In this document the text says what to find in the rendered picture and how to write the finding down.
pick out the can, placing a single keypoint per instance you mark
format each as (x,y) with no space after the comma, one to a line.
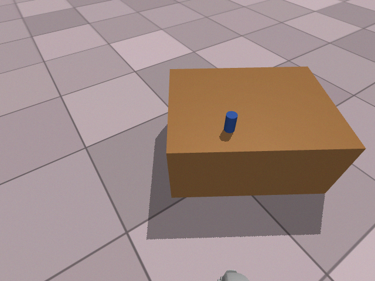
(230,121)

